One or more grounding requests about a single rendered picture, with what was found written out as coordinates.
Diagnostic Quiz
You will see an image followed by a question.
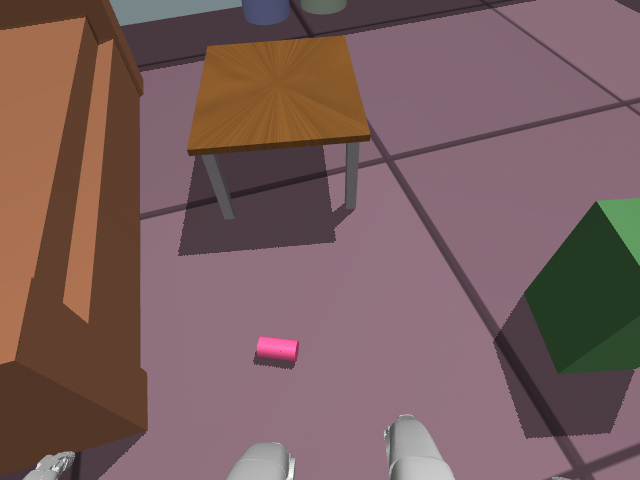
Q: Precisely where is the sofa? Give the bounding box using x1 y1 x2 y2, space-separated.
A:
0 0 148 476

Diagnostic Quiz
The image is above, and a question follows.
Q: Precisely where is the left robot hand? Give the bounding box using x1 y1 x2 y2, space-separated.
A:
23 451 75 480

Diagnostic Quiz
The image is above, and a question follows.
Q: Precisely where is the coffee table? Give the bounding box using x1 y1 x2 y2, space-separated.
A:
187 35 371 220

